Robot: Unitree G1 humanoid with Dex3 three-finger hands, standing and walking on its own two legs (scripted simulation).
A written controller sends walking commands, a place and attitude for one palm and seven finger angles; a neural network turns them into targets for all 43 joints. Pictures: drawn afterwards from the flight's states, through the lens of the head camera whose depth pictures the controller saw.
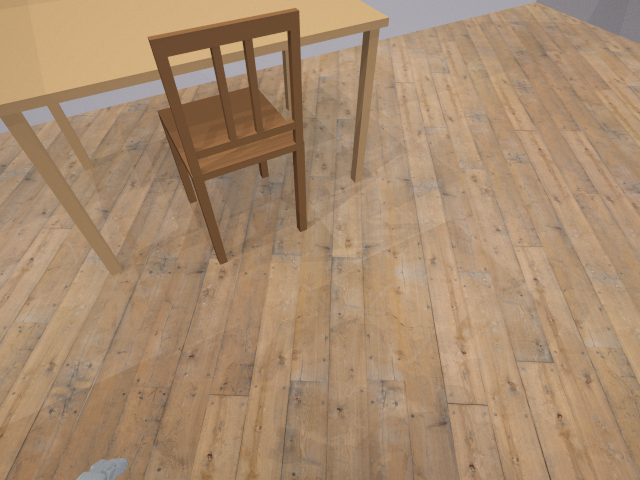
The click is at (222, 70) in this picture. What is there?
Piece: chair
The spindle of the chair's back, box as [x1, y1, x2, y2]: [210, 46, 236, 140]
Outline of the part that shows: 210,48 228,137 230,140 236,139 220,50 219,46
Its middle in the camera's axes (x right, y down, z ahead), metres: -0.27 -0.39 +1.07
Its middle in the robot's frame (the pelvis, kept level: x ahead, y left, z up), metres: +1.05 +0.33 -0.09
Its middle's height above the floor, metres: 0.68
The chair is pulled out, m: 0.00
